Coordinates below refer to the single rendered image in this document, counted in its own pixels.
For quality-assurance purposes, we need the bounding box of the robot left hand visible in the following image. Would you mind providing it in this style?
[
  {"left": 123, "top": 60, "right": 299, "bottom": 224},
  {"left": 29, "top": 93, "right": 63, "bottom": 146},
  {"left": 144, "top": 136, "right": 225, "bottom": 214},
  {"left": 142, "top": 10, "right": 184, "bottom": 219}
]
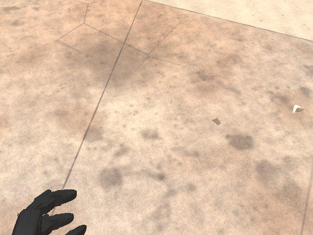
[{"left": 12, "top": 189, "right": 87, "bottom": 235}]

